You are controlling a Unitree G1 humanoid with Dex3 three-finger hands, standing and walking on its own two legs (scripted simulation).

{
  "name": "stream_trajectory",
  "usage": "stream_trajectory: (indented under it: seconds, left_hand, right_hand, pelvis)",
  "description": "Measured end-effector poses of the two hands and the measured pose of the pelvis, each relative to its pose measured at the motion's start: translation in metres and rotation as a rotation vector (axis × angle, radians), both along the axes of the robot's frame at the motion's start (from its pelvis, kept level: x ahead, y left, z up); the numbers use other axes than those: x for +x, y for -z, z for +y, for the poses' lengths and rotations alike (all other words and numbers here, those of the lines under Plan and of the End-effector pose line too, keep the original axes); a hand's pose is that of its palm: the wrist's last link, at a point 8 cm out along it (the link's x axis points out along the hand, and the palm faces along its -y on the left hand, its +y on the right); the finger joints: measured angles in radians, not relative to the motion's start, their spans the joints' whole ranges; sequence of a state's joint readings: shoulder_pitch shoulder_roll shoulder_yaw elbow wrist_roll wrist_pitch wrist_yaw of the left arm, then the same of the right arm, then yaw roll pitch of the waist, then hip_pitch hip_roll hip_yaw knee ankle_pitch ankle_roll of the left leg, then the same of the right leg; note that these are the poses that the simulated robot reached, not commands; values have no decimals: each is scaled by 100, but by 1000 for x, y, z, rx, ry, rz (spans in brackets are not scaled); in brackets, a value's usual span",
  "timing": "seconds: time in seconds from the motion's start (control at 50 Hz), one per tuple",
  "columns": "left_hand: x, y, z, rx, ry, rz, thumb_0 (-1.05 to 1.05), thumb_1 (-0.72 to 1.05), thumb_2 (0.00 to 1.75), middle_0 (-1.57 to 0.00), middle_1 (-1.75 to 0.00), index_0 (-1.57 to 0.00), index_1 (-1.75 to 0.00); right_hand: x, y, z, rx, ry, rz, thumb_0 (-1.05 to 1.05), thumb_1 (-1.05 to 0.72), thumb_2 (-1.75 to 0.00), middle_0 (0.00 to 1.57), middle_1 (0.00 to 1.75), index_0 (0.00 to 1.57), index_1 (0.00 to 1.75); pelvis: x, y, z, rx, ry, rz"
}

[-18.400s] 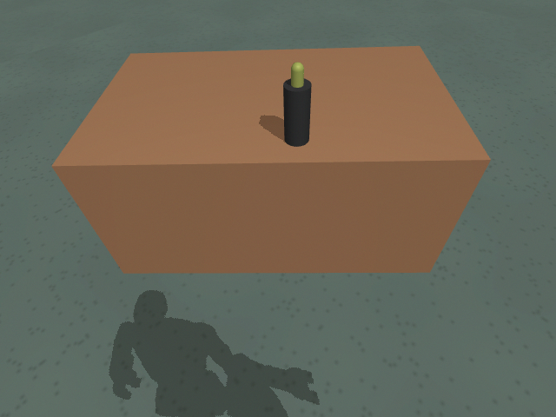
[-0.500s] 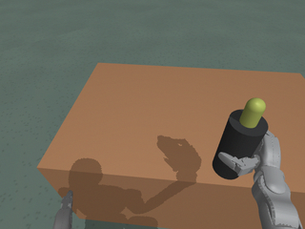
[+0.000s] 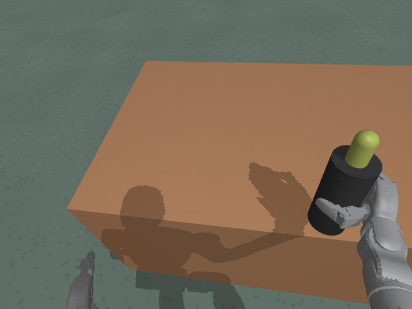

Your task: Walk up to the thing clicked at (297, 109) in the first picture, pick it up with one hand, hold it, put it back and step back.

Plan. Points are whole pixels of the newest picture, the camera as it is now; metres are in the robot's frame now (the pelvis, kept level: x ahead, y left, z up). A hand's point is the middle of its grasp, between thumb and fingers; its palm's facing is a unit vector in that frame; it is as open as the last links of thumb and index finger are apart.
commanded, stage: crouch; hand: right
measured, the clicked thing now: (344, 183) +0.36 -0.20 +0.05
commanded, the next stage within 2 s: lower in 0.70 s
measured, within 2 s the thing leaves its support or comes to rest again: neither
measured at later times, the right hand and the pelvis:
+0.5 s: hand (350, 179) +0.41 -0.25 +0.00, palm faces +0.29 +0.96 -0.01, open 10.9 cm; pelvis +0.00 -0.02 -0.03, yaw +0 degrees
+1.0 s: hand (351, 185) +0.42 -0.26 -0.04, palm faces +0.29 +0.96 -0.01, open 10.9 cm; pelvis -0.01 -0.02 -0.05, yaw +0 degrees
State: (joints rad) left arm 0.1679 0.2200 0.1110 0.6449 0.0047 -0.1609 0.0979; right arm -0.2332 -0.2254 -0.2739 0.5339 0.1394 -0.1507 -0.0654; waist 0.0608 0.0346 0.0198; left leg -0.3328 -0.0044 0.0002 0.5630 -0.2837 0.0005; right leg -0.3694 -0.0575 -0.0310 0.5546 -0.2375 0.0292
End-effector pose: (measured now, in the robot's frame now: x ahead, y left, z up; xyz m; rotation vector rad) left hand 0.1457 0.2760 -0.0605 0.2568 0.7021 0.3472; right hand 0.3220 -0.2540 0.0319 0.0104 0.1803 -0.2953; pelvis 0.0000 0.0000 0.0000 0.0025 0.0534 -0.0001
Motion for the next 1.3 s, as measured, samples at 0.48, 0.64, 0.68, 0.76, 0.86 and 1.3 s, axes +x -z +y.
stream_trajectory:
  seconds: [0.48, 0.64, 0.68, 0.76, 0.86, 1.3]
  left_hand:
    - [3, 6, -29, 28, 72, -32, -1, -56, 7, -6, -5, -6, -6]
    - [-7, 5, -30, 40, 70, -38, -1, -55, 6, -6, -5, -6, -6]
    - [-9, 5, -32, 39, 74, -39, -1, -55, 6, -6, -5, -6, -6]
    - [-10, 5, -32, 48, 81, -46, -1, -56, 6, -6, -5, -6, -6]
    - [-10, 4, -32, 65, 95, -53, -1, -55, 6, -6, -5, -6, -6]
    - [-23, 11, -27, 146, 130, -43, -1, -56, 6, -6, -4, -6, -5]
  right_hand:
    - [47, 29, -37, -9, 8, -73, -1, 58, -111, 66, 108, 71, 110]
    - [59, 43, -36, -11, -26, -44, -1, 58, -111, 65, 109, 71, 110]
    - [58, 46, -37, -5, -21, -46, -1, 58, -111, 65, 108, 71, 110]
    - [57, 50, -43, -3, -1, -50, -1, 58, -111, 65, 108, 71, 110]
    - [56, 54, -50, -9, 12, -56, -1, 58, -111, 66, 108, 71, 110]
    - [64, 100, -57, 2, 6, -73, -1, 59, -111, 66, 108, 71, 110]
  pelvis:
    - [1, 25, -16, 26, 2, 133]
    - [-2, 32, -20, 34, -12, 166]
    - [-3, 34, -21, 36, -12, 169]
    - [-5, 38, -20, 37, -11, 175]
    - [-8, 41, -20, 40, -6, 186]
    - [-21, 73, -17, 58, -2, 264]
